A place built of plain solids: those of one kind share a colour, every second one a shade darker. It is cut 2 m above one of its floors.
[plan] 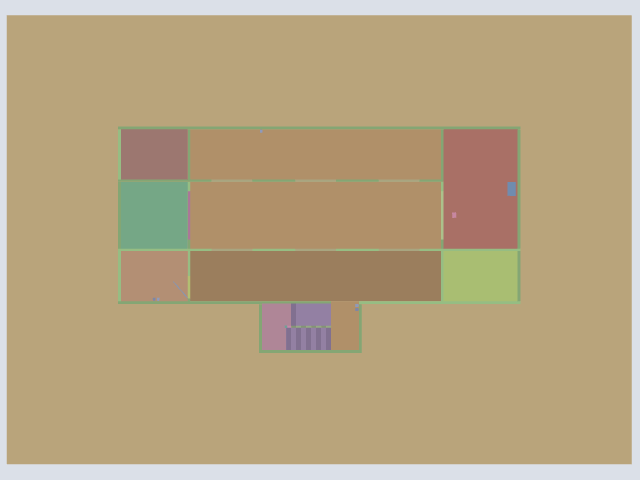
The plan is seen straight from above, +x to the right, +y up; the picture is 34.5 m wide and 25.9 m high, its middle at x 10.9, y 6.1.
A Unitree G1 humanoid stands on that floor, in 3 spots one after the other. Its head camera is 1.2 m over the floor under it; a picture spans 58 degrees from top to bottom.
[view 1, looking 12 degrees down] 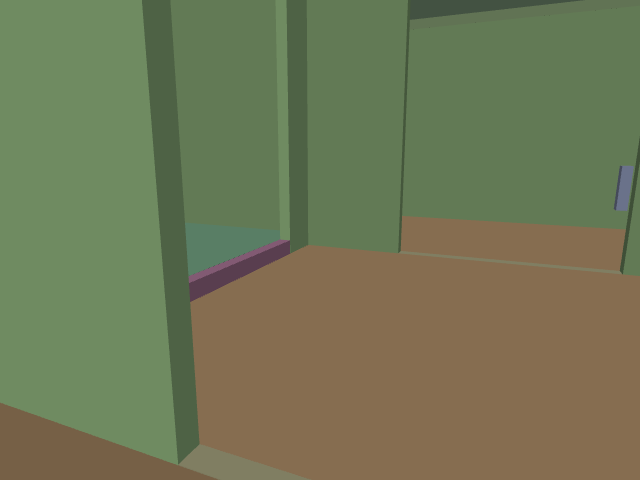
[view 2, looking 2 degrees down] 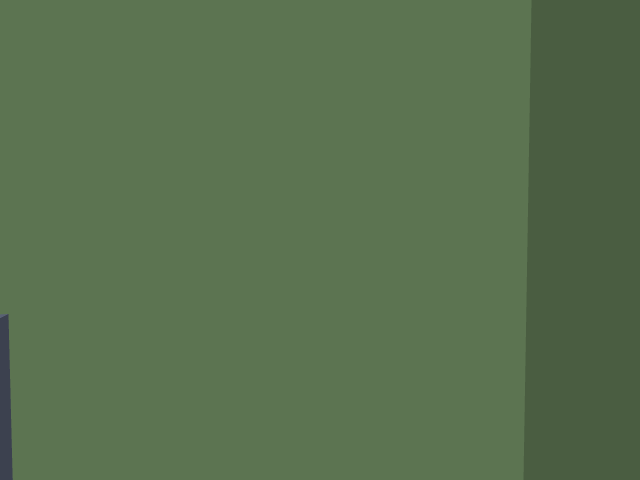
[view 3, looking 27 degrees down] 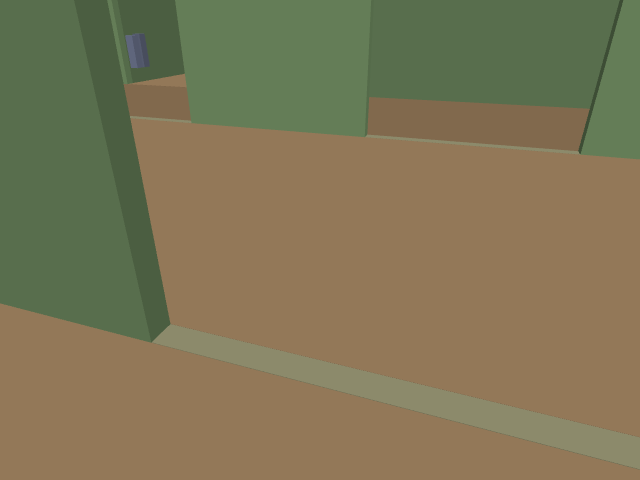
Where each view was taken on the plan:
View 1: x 6.12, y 4.38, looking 113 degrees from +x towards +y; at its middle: wall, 5.40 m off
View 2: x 1.43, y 4.17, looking -107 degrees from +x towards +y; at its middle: wall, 1.44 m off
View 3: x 6.12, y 10.47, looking -71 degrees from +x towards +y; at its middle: floor_crypt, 2.64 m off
